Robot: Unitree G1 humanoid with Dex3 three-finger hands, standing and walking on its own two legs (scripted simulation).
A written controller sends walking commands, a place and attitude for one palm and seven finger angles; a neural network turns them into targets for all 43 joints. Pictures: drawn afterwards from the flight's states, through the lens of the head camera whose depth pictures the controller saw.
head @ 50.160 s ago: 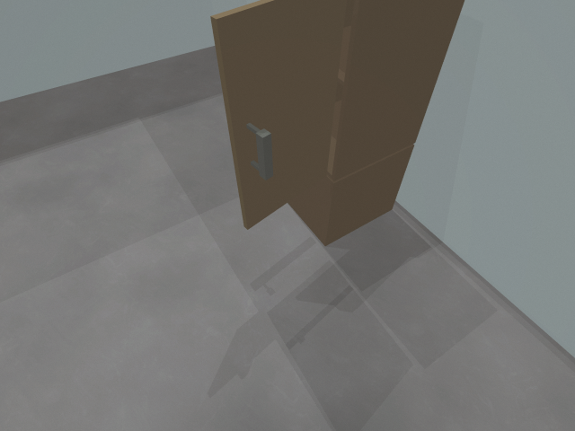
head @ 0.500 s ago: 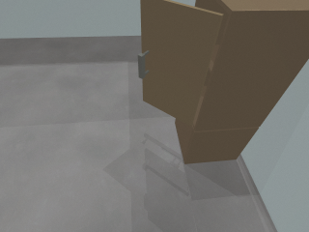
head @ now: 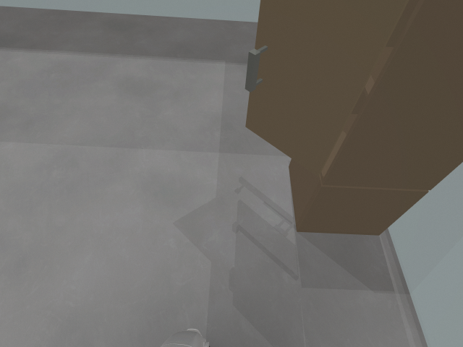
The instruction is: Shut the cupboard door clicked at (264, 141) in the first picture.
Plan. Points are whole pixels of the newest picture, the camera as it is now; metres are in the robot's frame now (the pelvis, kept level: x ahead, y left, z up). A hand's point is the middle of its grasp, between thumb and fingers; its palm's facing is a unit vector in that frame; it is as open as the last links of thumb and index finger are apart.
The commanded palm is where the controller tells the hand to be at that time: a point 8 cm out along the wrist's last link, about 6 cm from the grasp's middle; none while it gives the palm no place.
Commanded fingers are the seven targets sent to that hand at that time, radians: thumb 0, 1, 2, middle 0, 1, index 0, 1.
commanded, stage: walk to a spot facing it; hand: left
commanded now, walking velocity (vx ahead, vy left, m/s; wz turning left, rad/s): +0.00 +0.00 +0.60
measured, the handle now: (257, 68) +0.87 -0.04 -0.03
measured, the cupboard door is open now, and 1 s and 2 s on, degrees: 48 48 48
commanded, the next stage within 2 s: none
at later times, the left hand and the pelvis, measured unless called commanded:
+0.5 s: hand out of the picture +0.00 +0.17 -0.14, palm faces +0.31 -0.91 -0.29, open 7.4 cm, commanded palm none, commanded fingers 0.00 0.90 0.90 -0.20 -0.30 -0.20 -0.30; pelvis +0.00 -0.05 +0.02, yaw +20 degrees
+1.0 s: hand out of the picture -0.05 +0.15 -0.14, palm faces +0.61 -0.73 -0.30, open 7.4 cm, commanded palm none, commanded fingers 0.00 0.90 0.90 -0.20 -0.30 -0.20 -0.30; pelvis +0.03 -0.06 +0.01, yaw +39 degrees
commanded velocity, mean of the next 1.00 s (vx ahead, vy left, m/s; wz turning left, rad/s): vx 0.00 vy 0.00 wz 0.60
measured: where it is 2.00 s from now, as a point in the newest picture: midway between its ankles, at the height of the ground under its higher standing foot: (184, 342)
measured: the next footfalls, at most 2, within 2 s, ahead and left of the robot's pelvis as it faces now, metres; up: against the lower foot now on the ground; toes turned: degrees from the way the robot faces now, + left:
right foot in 0.28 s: +0.02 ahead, -0.17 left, +0.00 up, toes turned +11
left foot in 0.58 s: -0.02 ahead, +0.10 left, +0.00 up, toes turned +28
